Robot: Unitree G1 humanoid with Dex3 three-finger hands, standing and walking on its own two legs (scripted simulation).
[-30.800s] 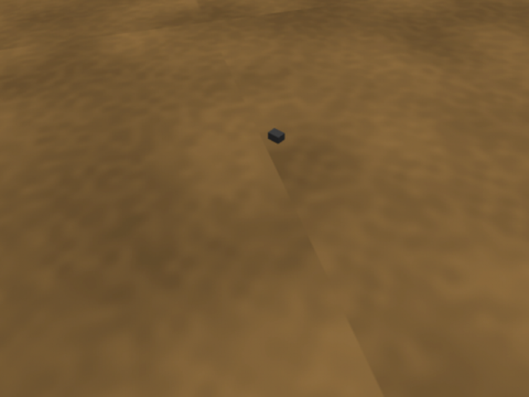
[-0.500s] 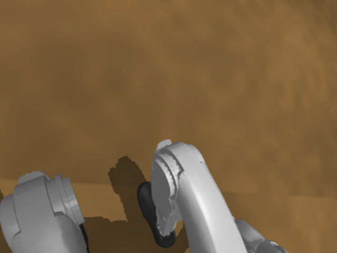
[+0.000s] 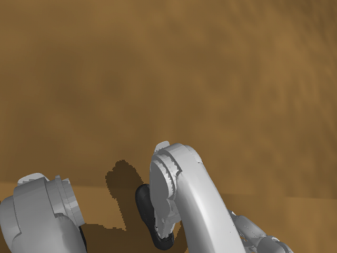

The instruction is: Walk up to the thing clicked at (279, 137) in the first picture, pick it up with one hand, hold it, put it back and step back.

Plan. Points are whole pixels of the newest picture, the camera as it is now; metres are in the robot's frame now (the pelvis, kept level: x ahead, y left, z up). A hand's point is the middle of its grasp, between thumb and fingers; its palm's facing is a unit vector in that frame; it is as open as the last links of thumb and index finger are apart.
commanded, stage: open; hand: left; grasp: from above
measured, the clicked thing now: out of the picture +0.40 +0.39 -0.27
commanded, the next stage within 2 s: withdraw in 0.26 s
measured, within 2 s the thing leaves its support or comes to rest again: neither
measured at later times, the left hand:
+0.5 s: hand out of the picture +0.40 +0.38 -0.23, palm faces -0.37 -0.22 -0.91, open 12.9 cm
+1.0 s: hand out of the picture +0.39 +0.39 -0.06, palm faces -0.43 -0.14 -0.89, open 13.3 cm
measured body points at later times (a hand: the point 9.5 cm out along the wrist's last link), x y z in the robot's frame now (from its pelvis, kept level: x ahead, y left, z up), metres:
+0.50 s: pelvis +0.00 +0.00 +0.00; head +0.25 +0.15 +0.34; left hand +0.41 +0.39 -0.18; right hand +0.10 -0.25 -0.06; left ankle +0.07 +0.12 -0.26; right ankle +0.11 -0.11 -0.26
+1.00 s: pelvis -0.01 -0.01 +0.06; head +0.19 +0.09 +0.45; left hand +0.41 +0.40 -0.01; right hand +0.15 -0.25 -0.04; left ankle +0.07 +0.12 -0.26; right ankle +0.11 -0.11 -0.26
